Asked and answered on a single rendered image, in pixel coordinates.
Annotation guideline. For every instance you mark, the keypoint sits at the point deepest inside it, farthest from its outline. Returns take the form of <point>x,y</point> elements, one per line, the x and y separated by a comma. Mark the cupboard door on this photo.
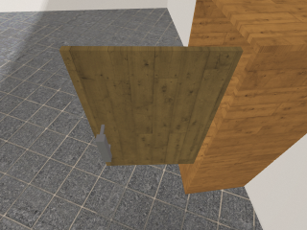
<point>157,102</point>

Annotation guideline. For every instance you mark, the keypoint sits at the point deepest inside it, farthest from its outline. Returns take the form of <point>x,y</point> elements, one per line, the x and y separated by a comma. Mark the handle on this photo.
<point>103,145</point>

